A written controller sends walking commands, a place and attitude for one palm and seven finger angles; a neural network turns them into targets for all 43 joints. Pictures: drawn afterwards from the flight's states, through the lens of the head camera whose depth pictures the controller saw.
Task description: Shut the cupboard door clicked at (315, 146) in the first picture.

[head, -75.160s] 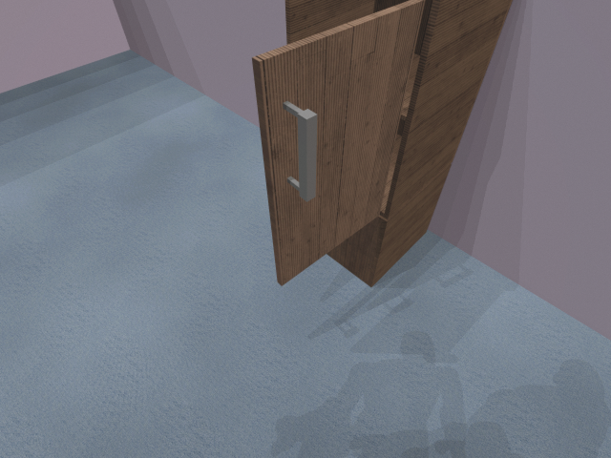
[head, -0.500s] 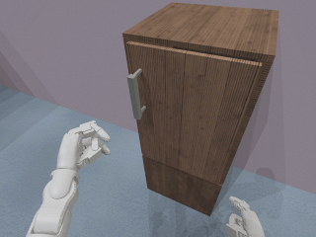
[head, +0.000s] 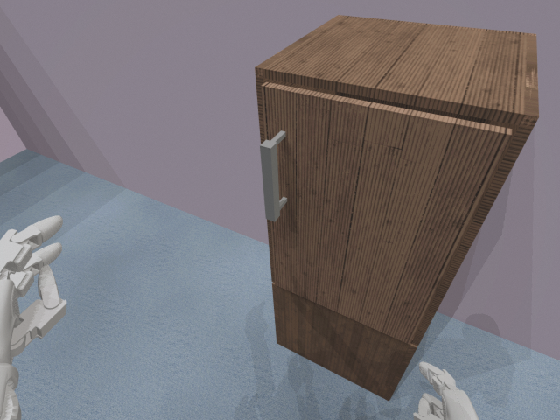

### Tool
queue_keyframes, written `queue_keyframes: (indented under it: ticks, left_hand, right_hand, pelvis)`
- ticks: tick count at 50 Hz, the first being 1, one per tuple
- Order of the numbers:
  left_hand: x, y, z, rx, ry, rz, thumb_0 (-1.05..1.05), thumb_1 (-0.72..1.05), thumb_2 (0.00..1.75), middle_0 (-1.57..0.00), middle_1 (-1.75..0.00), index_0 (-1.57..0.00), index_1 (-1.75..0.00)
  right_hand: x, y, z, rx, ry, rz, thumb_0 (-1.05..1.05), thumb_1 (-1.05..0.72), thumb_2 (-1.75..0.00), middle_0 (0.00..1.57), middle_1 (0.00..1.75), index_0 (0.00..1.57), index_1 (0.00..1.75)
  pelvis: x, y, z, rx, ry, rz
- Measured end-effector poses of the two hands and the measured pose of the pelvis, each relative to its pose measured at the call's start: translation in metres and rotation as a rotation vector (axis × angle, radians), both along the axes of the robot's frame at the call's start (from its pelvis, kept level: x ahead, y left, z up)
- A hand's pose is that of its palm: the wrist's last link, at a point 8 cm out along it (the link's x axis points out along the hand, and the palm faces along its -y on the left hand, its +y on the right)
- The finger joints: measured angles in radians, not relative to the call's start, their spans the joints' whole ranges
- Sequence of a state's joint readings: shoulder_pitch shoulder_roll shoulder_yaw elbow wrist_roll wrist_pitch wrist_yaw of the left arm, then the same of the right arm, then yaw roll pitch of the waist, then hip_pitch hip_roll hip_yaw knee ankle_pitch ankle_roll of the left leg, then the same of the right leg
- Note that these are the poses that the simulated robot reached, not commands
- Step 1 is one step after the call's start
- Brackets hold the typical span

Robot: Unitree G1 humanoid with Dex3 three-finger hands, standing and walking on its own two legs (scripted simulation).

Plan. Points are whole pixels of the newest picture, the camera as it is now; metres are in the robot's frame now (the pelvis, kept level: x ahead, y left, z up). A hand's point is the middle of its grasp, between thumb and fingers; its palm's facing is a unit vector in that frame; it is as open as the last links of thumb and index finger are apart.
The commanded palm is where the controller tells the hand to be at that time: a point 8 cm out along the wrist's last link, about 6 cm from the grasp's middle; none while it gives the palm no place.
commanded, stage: draw the hand back to the body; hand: left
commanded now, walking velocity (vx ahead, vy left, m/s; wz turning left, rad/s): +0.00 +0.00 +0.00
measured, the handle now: (276, 177) +0.54 +0.08 +0.08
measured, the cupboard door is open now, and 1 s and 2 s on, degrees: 0 0 0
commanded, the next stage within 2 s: step back with the hand held close in 0.32 s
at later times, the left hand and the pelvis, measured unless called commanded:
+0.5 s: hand (75, 301) +0.18 +0.25 +0.17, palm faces +0.44 -0.80 -0.40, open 7.4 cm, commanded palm +0.13 +0.29 +0.17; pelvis -0.01 -0.01 +0.00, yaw -1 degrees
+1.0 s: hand (57, 340) +0.14 +0.25 +0.16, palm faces +0.41 -0.79 -0.46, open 7.4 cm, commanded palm +0.09 +0.29 +0.17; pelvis -0.06 -0.01 -0.02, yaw -3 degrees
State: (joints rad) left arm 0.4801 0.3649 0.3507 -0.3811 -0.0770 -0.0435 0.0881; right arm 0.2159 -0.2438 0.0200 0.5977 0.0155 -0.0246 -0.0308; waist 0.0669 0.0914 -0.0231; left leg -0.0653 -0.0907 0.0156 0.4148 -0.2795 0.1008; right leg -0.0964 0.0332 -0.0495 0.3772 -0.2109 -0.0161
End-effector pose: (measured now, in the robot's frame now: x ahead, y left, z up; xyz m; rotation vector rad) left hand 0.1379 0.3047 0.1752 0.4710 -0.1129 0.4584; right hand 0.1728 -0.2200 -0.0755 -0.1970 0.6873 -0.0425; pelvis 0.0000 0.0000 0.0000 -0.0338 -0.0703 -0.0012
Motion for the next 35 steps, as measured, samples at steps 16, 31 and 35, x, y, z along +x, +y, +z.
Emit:
queue_keyframes:
  ticks: [16,31,35]
  left_hand:
    - [0.001,-0.014,0.001,-0.023,-0.057,-0.042,0.02,0.89,0.90,-0.22,-0.31,-0.22,-0.31]
    - [0.006,-0.021,0.000,0.041,-0.039,-0.049,0.02,0.89,0.90,-0.21,-0.31,-0.21,-0.30]
    - [0.007,-0.027,-0.003,0.051,-0.032,-0.094,0.02,0.89,0.90,-0.21,-0.31,-0.21,-0.30]
  right_hand:
    - [-0.012,0.001,0.001,-0.002,-0.029,-0.003,0.01,-0.90,-0.90,0.20,0.30,0.20,0.30]
    - [-0.029,-0.032,-0.010,-0.021,0.028,-0.082,0.01,-0.90,-0.90,0.20,0.30,0.20,0.30]
    - [-0.039,-0.044,-0.013,-0.046,0.052,-0.128,0.01,-0.90,-0.90,0.20,0.30,0.20,0.30]
  pelvis:
    - [-0.009,-0.002,-0.001,0.006,-0.009,-0.003]
    - [-0.016,-0.012,-0.005,0.007,0.062,-0.016]
    - [-0.020,-0.010,-0.009,0.015,0.076,-0.019]
